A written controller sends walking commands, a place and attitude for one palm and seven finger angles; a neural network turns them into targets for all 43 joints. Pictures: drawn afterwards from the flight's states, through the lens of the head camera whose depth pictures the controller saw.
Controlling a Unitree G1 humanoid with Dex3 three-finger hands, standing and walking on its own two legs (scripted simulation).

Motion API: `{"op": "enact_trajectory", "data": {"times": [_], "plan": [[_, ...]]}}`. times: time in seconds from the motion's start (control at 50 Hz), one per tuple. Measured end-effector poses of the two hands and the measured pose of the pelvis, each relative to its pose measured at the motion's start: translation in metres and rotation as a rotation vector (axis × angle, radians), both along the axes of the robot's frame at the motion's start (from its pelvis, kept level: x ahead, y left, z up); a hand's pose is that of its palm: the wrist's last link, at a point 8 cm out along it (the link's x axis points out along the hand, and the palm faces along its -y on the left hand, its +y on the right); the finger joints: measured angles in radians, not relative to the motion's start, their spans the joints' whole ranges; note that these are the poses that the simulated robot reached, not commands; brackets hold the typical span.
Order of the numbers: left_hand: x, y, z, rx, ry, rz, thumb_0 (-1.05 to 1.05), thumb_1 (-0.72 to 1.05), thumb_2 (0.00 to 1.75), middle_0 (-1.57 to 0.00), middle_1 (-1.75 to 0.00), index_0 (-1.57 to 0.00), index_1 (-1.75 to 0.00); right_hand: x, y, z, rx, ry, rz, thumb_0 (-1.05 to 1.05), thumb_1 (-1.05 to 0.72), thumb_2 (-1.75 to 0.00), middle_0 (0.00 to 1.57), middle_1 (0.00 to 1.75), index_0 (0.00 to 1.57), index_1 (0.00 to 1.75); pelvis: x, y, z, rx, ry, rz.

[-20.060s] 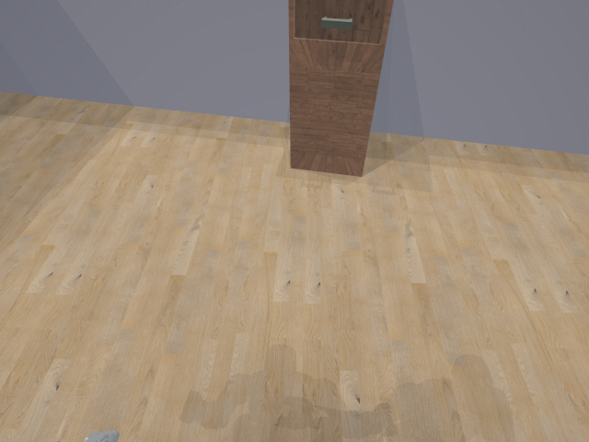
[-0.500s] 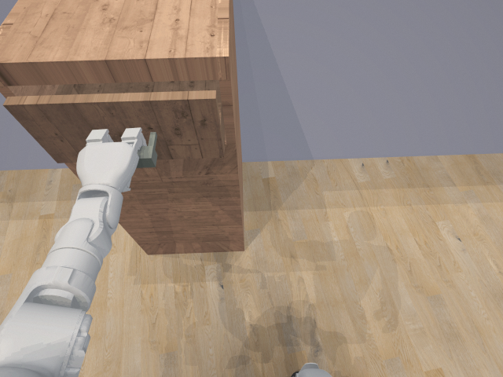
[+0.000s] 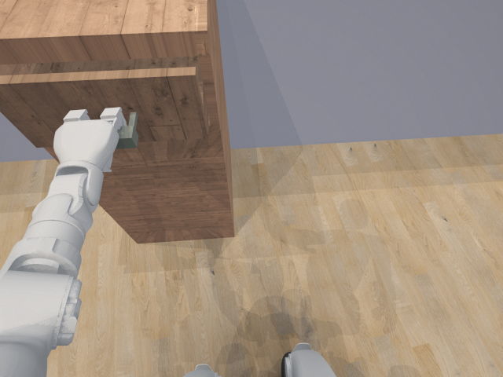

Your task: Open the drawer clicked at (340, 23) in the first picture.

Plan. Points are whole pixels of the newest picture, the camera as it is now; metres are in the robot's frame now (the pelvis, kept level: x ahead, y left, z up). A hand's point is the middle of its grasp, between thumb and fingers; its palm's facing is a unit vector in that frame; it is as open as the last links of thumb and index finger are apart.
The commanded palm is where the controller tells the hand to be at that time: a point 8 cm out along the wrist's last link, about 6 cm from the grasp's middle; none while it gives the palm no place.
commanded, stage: pull the drawer open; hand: left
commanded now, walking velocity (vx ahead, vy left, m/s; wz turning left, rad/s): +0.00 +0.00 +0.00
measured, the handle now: (104, 128) +0.53 +0.24 +0.04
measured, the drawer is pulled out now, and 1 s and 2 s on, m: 0.04 0.24 0.30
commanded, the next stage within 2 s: open the thumb to release the handle in 1.42 s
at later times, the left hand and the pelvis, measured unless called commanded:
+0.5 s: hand (95, 204) +0.39 +0.24 +0.02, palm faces +0.02 -0.04 -1.00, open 6.2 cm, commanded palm +0.34 +0.25 +0.07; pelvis +0.02 +0.01 +0.02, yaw -2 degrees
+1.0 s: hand (82, 279) +0.27 +0.23 +0.02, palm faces -0.02 -0.06 -1.00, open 6.2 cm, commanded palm +0.22 +0.23 +0.07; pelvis +0.03 -0.01 +0.02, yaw -1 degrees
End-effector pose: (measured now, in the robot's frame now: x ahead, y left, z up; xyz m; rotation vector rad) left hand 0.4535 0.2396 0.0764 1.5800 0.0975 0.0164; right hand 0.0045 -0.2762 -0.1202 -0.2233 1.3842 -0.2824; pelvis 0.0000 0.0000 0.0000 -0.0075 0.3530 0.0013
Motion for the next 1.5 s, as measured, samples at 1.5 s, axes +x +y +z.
{"op": "enact_trajectory", "data": {"times": [1.5], "plan": [[-0.264, -0.01, -0.001, -0.061, -0.031, 0.072, 0.04, 0.66, 0.75, -0.23, -1.28, -0.37, -1.31, 0.192, 0.027, 0.041, 0.091, -0.573, 0.22, 0.01, -0.9, -0.9, 0.2, 0.3, 0.2, 0.3, 0.018, -0.014, 0.01, 0.017, -0.188, -0.048]]}}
